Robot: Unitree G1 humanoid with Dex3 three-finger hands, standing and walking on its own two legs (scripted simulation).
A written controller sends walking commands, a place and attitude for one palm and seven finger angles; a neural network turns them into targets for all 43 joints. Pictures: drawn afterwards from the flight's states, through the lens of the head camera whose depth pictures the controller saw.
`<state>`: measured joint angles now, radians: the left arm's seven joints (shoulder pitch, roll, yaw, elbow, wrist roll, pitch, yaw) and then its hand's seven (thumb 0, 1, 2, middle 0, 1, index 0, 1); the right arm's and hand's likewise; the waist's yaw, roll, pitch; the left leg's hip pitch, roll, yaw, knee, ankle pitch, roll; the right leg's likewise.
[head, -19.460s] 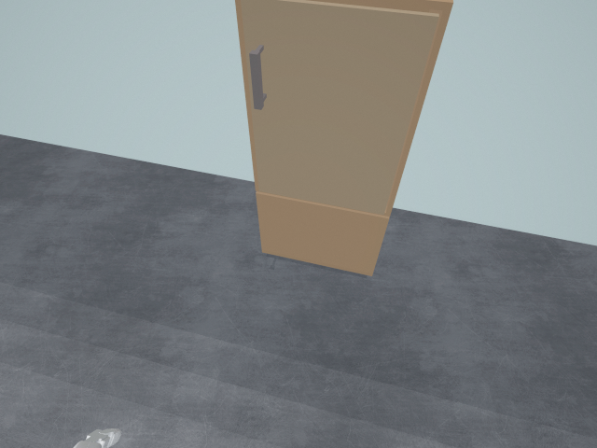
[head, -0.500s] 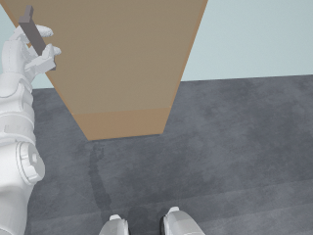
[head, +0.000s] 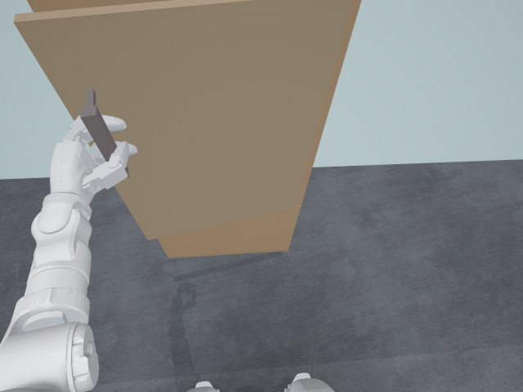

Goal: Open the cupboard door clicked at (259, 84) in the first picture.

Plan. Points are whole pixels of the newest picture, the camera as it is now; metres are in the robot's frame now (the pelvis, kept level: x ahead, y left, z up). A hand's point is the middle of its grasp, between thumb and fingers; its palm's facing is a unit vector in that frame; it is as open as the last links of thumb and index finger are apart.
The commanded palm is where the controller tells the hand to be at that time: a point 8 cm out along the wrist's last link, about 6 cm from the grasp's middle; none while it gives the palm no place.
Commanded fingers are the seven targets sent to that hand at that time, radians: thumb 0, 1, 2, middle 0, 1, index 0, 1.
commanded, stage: pull the door open along its arc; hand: left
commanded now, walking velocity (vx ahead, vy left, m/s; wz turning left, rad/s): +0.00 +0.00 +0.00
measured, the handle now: (107, 136) +0.49 +0.23 +0.08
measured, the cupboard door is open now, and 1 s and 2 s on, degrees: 11 44 46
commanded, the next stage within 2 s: open thumb and fingers to let go in 0.56 s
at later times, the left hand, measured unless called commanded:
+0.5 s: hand (179, 241) +0.31 +0.10 +0.08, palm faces +0.43 -0.90 +0.01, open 5.9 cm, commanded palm +0.25 +0.13 +0.08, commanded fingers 0.00 0.90 0.90 -0.40 -1.35 -0.40 -1.35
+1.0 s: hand (206, 264) +0.28 +0.06 +0.09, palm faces +0.43 -0.90 +0.00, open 8.8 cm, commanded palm +0.23 +0.11 +0.08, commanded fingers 0.00 -0.36 0.36 -0.31 -1.22 -0.31 -1.22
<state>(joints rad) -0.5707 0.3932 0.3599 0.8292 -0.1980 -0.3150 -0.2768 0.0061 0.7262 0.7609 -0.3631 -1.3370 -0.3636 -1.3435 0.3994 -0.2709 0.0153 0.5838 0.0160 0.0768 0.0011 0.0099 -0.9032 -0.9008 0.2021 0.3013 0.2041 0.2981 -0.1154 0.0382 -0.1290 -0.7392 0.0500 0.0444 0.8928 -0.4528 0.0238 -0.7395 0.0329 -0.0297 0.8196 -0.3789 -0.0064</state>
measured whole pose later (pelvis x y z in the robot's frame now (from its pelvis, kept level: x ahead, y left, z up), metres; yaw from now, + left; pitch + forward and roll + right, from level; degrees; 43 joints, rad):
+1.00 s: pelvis -0.02 -0.05 +0.01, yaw +5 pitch +6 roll +1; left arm 0.05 -0.08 -0.15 0.14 0.03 -0.19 0.50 0.01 0.25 0.62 -0.36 -1.28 -0.36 -1.28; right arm 0.18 -0.19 0.01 0.61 -0.06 0.02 -0.02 0.01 -0.90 -0.90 0.20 0.30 0.20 0.30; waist 0.00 0.04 -0.10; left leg -0.51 0.02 -0.02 0.80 -0.39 -0.04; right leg -0.53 0.01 -0.09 0.82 -0.40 -0.07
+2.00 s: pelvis -0.02 -0.01 +0.01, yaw +3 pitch +6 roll +0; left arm 0.14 0.04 -0.19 0.03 -0.06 -0.21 0.04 -0.01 -0.50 0.30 -0.19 -0.34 -0.20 -0.33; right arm 0.25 -0.20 0.04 0.51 0.00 -0.06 -0.01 0.02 -0.90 -0.90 0.20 0.30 0.20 0.30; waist -0.01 0.03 -0.07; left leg -0.52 0.00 0.03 0.84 -0.41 0.01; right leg -0.55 -0.01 -0.04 0.85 -0.39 -0.02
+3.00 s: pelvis -0.01 -0.02 -0.01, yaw +4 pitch +8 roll -1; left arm 0.51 0.21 0.06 -0.27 -0.24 -0.25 -0.23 -0.01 -0.50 0.30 -0.15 -0.30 -0.15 -0.30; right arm 0.26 -0.24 0.03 0.47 0.03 -0.15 -0.06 0.02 -0.90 -0.90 0.20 0.30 0.20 0.30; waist 0.02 0.05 -0.11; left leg -0.63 0.02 -0.02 0.98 -0.49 0.00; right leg -0.62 0.00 -0.09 0.94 -0.46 -0.03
